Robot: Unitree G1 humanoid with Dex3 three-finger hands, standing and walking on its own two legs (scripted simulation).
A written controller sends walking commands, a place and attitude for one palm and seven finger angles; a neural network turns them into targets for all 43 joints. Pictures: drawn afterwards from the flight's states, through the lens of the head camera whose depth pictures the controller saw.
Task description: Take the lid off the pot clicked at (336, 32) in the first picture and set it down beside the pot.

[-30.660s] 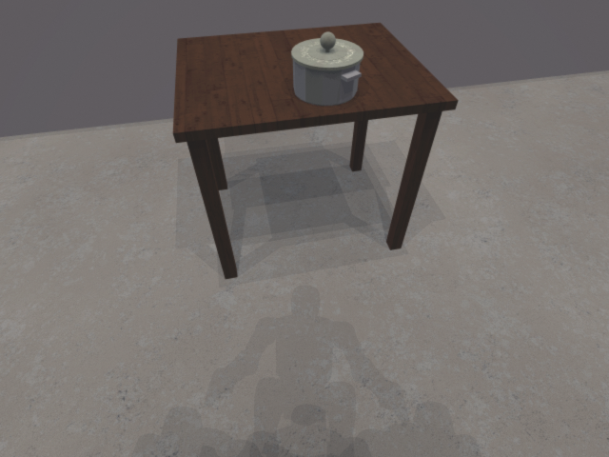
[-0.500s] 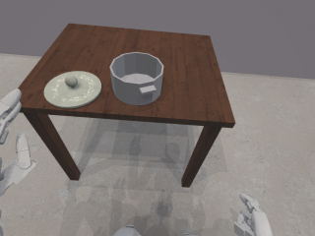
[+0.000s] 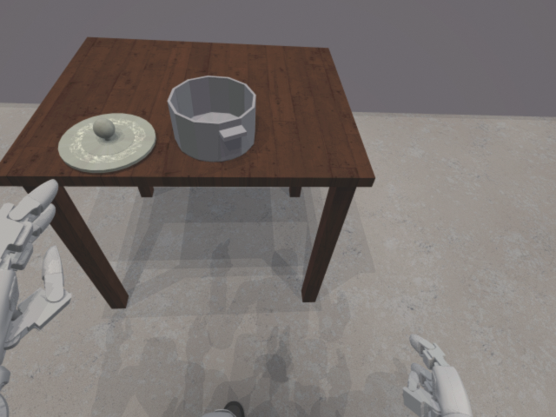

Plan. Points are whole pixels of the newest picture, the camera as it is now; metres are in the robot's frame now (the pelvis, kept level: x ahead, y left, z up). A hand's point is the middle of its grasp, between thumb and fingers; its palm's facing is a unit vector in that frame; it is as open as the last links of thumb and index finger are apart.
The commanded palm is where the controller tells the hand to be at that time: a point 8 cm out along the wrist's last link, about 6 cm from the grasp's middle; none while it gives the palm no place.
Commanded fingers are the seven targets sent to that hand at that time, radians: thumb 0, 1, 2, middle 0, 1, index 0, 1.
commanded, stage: stop stepping back and stand still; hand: left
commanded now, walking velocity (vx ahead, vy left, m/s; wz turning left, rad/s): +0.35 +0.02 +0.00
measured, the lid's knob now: (104, 128) +0.67 +0.41 -0.01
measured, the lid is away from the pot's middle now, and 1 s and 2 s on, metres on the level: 0.24 0.24 0.24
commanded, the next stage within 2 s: let the arm hang, fingers relaxed in 1.02 s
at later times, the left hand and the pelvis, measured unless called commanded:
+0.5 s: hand (22, 413) +0.11 +0.21 +0.17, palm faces +0.32 -0.82 -0.47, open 7.4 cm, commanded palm +0.05 +0.27 +0.19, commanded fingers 0.00 0.90 0.90 -0.20 -0.30 -0.20 -0.30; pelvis -0.06 -0.02 +0.00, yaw +3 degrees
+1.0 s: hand out of the picture +0.02 +0.18 -0.16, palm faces +0.10 -0.98 -0.16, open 7.4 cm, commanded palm none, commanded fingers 0.00 0.90 0.90 -0.20 -0.30 -0.20 -0.30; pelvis -0.04 +0.01 +0.00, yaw +6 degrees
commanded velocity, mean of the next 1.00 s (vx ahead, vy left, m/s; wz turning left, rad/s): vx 0.09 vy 0.01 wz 0.00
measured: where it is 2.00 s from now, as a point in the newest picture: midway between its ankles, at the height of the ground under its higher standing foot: outside the picture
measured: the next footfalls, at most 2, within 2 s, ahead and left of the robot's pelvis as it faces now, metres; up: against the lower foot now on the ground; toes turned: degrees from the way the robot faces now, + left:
left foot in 0.24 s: +0.00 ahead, +0.13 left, +0.00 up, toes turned +6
right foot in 0.42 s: -0.01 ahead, -0.10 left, +0.00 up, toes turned +2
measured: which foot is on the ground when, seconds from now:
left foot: down 0.00-0.06, up 0.08-0.22, down 0.24-1.00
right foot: down 0.00-0.30, up 0.32-0.40, down 0.42-1.00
